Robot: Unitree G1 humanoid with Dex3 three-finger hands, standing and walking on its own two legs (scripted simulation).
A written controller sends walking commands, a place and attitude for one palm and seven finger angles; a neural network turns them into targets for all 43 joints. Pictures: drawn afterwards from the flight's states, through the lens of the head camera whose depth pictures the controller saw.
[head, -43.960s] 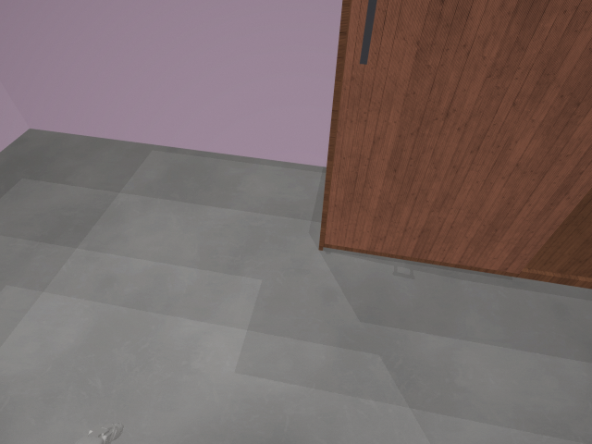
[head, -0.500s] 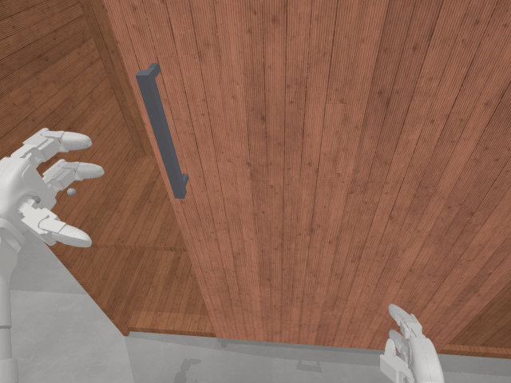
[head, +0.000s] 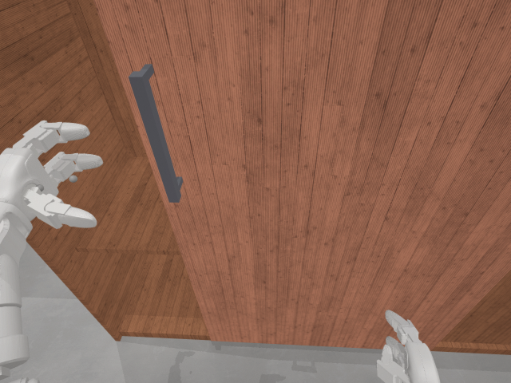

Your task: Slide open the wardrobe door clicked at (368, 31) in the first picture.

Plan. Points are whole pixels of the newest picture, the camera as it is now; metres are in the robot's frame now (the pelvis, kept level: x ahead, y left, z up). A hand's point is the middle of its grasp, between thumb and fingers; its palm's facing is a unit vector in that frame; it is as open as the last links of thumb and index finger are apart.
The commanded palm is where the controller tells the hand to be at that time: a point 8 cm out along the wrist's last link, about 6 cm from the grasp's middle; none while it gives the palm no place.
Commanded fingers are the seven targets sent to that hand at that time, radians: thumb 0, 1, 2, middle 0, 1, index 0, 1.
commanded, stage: move the hooked fingers beside the handle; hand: left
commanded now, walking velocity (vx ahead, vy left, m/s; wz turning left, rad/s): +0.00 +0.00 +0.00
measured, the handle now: (162, 140) +0.42 +0.19 +0.20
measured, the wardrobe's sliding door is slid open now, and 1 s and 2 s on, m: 0.37 0.37 0.37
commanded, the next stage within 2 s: none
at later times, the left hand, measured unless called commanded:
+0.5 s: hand (100, 168) +0.34 +0.25 +0.21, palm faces +0.08 -0.99 -0.06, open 14.0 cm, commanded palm +0.31 +0.30 +0.22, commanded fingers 0.00 -0.50 0.30 -0.30 -1.20 -0.30 -1.20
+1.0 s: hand (112, 158) +0.37 +0.25 +0.20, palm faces +0.07 -1.00 -0.04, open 14.0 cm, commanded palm +0.34 +0.30 +0.21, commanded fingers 0.00 -0.50 0.30 -0.30 -1.20 -0.30 -1.20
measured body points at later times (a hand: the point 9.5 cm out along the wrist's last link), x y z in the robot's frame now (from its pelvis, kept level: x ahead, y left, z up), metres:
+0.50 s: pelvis +0.00 +0.00 +0.00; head -0.01 -0.03 +0.45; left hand +0.33 +0.31 +0.21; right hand +0.17 -0.25 -0.08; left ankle +0.03 +0.14 -0.73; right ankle -0.05 -0.12 -0.73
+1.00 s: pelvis +0.00 +0.00 +0.00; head -0.01 -0.03 +0.45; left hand +0.36 +0.30 +0.21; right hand +0.16 -0.25 -0.09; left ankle +0.03 +0.14 -0.73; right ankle -0.05 -0.12 -0.73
